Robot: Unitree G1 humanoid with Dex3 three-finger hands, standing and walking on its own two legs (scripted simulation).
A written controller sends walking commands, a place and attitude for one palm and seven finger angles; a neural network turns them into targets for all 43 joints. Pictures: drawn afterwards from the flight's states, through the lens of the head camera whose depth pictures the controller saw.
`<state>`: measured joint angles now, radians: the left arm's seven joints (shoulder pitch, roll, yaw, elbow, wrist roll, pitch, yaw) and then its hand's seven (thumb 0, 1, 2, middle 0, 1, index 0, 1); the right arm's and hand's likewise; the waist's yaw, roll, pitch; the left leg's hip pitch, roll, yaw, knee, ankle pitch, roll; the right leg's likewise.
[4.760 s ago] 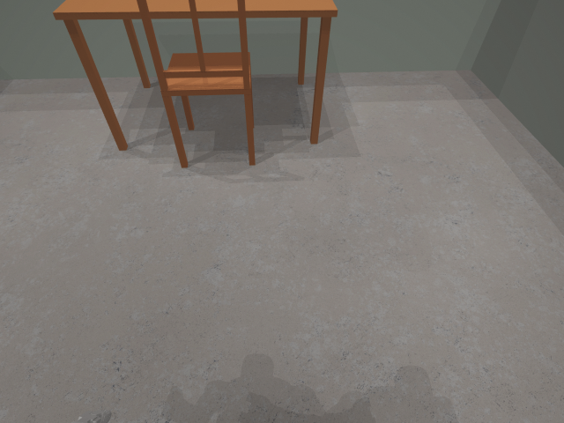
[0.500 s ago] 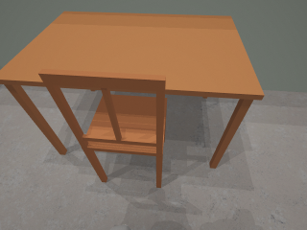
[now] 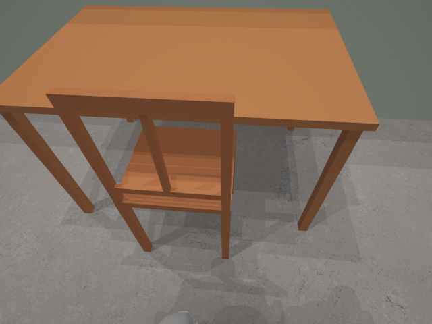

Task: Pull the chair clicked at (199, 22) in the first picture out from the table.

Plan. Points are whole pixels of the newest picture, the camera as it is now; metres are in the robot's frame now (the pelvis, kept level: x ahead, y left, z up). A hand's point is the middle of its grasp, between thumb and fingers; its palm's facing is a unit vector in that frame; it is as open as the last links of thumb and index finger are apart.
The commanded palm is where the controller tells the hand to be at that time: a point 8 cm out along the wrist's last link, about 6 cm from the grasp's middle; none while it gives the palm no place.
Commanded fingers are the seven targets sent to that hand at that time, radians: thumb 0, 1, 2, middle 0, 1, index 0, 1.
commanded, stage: come to a stop and stand still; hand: left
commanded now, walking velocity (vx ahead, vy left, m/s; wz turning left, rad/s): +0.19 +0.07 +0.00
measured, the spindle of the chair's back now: (157, 157) +0.52 +0.20 -0.06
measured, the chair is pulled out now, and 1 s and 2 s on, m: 0.00 0.00 0.00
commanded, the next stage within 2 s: look again from close up in 0.96 s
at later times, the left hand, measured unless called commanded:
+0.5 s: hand out of the picture +0.01 +0.16 -0.16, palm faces +0.02 -0.99 -0.17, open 7.4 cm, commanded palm none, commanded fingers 0.00 0.90 0.90 -0.20 -0.30 -0.20 -0.30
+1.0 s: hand out of the picture +0.05 +0.17 -0.16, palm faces +0.03 -0.98 -0.20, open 7.4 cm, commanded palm none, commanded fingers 0.00 0.90 0.90 -0.20 -0.30 -0.20 -0.30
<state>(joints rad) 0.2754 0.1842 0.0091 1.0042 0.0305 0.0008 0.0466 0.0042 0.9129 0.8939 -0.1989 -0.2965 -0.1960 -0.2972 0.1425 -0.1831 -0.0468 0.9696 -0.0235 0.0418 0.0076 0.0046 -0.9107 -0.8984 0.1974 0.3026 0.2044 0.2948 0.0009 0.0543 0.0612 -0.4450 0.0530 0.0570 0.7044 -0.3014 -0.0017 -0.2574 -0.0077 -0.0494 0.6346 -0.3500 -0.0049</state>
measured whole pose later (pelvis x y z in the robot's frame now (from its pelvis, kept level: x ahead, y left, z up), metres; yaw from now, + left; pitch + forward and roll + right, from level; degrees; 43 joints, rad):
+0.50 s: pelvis +0.03 -0.01 +0.01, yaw +1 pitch +0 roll +0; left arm 0.35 0.14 -0.02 1.08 0.02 -0.02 0.03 0.01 0.91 0.89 -0.20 -0.30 -0.20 -0.30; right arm 0.33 -0.13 0.01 1.09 -0.02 -0.01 -0.01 0.01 -0.91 -0.90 0.19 0.30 0.20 0.29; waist -0.02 -0.01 0.01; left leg -0.28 0.00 0.08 0.51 -0.22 0.03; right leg -0.16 0.00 -0.03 0.51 -0.34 -0.01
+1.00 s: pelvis +0.06 +0.00 +0.02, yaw +1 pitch +0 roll +1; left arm 0.30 0.17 -0.02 1.11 0.02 -0.02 0.04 0.00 0.91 0.89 -0.20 -0.30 -0.20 -0.30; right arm 0.22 -0.17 0.01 1.12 -0.01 -0.02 -0.03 0.01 -0.92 -0.90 0.19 0.30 0.20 0.29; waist 0.00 -0.02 0.01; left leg -0.20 -0.02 0.09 0.45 -0.24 0.03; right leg -0.08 -0.01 -0.02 0.44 -0.35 -0.01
